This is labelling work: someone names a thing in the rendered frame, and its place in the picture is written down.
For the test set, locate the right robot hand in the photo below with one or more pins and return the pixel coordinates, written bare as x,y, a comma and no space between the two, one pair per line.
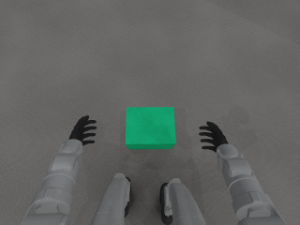
217,136

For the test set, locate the left robot hand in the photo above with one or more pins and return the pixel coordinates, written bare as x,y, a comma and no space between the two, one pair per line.
78,132

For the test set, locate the left robot forearm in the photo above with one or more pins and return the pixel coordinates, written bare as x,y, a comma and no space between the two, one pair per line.
55,194

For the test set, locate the robot right foot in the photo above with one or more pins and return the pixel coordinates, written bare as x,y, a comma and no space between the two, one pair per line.
167,220

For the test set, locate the robot right thigh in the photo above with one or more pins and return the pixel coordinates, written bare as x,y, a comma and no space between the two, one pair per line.
185,211

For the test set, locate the carton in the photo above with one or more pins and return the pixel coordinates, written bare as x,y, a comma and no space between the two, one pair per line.
150,128

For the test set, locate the right robot forearm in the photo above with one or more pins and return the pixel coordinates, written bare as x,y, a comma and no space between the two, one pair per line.
248,198

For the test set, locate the left robot upper arm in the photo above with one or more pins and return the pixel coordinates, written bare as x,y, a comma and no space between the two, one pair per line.
47,219

